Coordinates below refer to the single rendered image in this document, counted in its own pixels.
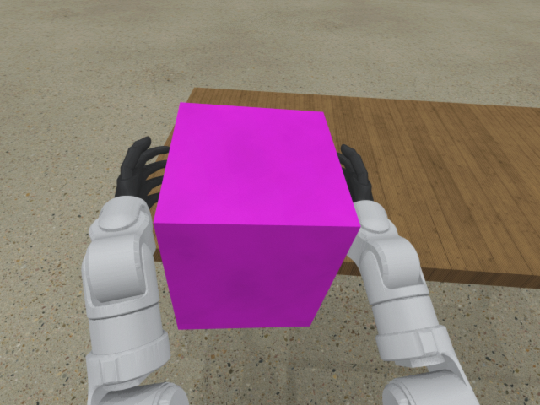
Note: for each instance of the right robot upper arm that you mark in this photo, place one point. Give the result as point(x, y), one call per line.
point(440, 387)

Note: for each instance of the robot left hand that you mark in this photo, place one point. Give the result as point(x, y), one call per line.
point(132, 180)

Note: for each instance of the right robot forearm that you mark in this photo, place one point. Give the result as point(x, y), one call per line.
point(408, 330)

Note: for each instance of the table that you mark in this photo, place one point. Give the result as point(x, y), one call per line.
point(461, 182)

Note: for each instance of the left robot forearm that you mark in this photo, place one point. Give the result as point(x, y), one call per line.
point(121, 298)

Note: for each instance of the carton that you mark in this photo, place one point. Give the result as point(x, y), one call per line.
point(254, 216)

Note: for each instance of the left robot upper arm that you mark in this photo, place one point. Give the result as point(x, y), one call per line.
point(164, 393)

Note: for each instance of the robot right hand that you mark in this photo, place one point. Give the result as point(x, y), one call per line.
point(355, 174)

